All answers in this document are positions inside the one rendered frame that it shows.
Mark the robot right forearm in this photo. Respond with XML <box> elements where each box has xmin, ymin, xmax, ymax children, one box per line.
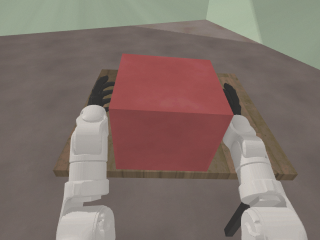
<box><xmin>223</xmin><ymin>115</ymin><xmax>308</xmax><ymax>240</ymax></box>

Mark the carton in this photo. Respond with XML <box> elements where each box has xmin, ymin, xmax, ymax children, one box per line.
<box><xmin>108</xmin><ymin>53</ymin><xmax>234</xmax><ymax>172</ymax></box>

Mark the left robot hand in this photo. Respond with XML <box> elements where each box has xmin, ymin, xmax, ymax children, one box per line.
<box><xmin>87</xmin><ymin>75</ymin><xmax>115</xmax><ymax>112</ymax></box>

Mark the robot right upper arm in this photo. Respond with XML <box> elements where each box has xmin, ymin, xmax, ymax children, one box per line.
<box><xmin>241</xmin><ymin>207</ymin><xmax>307</xmax><ymax>240</ymax></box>

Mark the right robot hand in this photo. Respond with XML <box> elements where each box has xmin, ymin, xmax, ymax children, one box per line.
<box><xmin>223</xmin><ymin>83</ymin><xmax>242</xmax><ymax>115</ymax></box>

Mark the table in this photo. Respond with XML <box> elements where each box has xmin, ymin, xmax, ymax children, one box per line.
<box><xmin>53</xmin><ymin>69</ymin><xmax>298</xmax><ymax>237</ymax></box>

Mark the robot left upper arm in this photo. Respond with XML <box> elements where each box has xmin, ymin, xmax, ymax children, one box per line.
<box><xmin>57</xmin><ymin>205</ymin><xmax>116</xmax><ymax>240</ymax></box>

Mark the robot left forearm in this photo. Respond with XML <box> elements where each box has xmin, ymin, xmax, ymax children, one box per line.
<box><xmin>56</xmin><ymin>105</ymin><xmax>109</xmax><ymax>240</ymax></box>

